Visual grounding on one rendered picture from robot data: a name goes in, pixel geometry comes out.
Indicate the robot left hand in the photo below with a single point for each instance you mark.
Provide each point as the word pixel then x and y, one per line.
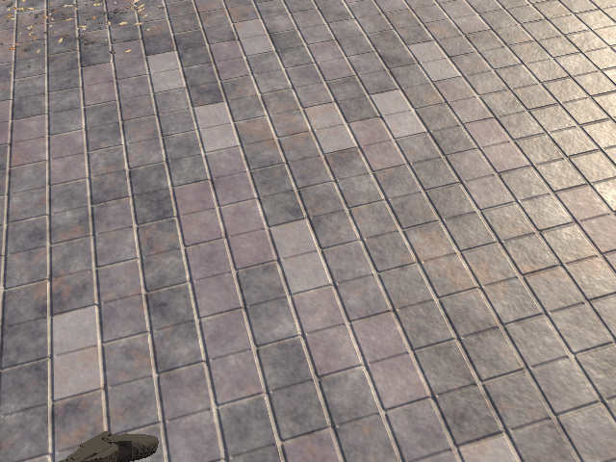
pixel 117 448

